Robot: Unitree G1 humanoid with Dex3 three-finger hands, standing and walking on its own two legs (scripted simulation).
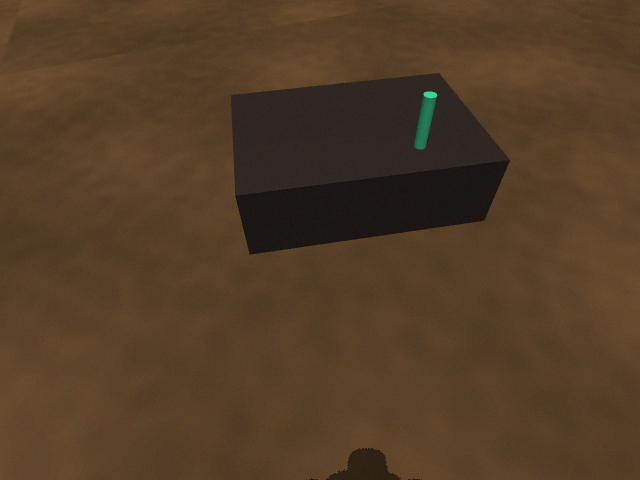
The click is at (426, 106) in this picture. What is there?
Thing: slim round
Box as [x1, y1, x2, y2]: [414, 91, 436, 148]
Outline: 434,92 428,91 423,94 414,141 414,146 416,148 424,148 426,144 436,98 436,94
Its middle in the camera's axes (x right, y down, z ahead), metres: +0.40 -0.45 +1.47
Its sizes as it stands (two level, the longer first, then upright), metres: 0.049 0.049 0.217
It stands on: a support 0.33 m high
